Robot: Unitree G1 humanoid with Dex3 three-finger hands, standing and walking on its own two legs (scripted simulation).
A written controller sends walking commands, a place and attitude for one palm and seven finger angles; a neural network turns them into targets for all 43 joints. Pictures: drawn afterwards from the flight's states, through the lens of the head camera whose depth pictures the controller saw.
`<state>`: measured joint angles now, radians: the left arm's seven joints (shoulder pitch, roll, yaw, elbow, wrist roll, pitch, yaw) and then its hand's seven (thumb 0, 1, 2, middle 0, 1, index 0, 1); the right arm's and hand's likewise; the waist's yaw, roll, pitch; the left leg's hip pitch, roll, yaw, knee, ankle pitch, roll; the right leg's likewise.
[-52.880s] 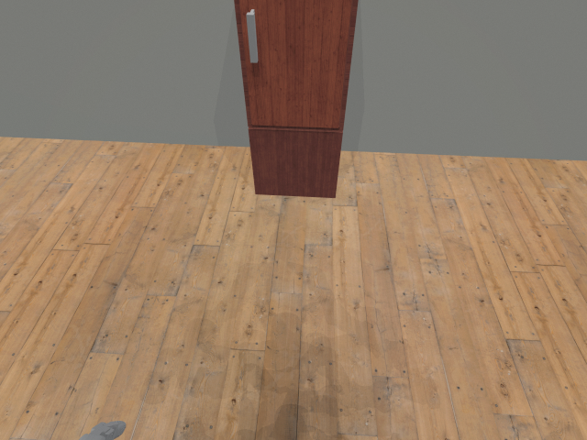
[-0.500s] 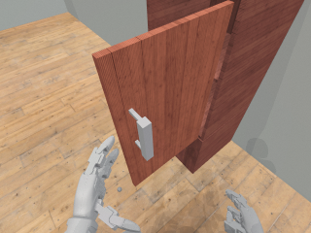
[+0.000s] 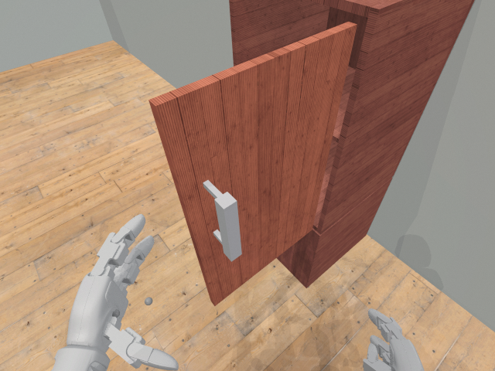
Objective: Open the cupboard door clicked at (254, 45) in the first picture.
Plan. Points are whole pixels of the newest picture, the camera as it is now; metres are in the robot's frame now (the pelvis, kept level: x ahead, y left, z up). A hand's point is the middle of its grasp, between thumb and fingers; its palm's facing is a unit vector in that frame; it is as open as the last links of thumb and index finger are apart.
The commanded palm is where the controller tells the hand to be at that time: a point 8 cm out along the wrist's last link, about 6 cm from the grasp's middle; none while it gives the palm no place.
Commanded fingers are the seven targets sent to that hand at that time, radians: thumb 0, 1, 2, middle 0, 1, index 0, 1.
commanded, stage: draw the hand back to the body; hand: left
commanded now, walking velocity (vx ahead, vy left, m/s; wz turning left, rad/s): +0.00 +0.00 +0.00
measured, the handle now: (221, 221) +0.35 +0.07 +0.07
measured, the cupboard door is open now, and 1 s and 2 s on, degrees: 90 90 90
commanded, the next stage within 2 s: step back with the hand held close in 1.28 s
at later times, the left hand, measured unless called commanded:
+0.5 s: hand (68, 286) +0.20 +0.23 +0.14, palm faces +0.24 -0.92 -0.32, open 13.9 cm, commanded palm +0.16 +0.28 +0.17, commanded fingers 0.00 0.23 0.62 -0.18 -0.30 -0.18 -0.30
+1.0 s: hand out of the picture +0.22 +0.29 +0.21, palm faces +0.44 -0.80 -0.40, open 8.1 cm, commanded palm +0.17 +0.33 +0.22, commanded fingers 0.00 0.90 0.90 -0.20 -0.30 -0.20 -0.30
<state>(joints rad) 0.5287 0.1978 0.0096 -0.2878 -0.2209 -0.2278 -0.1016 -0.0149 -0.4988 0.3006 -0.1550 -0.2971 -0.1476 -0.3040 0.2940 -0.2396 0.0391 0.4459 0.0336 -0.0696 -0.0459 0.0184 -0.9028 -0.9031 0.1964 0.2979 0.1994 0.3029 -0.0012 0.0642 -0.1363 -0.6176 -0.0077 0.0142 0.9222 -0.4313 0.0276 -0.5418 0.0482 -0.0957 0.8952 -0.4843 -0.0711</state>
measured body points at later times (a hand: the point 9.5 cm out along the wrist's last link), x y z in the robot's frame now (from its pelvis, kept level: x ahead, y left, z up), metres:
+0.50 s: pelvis +0.01 +0.03 +0.03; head +0.01 +0.01 +0.48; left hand +0.18 +0.28 +0.16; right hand +0.20 -0.19 -0.04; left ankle +0.02 +0.10 -0.69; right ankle -0.02 -0.07 -0.69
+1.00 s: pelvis +0.02 +0.03 +0.05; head +0.01 +0.01 +0.50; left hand +0.19 +0.33 +0.23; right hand +0.21 -0.20 -0.03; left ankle +0.02 +0.10 -0.69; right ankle -0.01 -0.07 -0.69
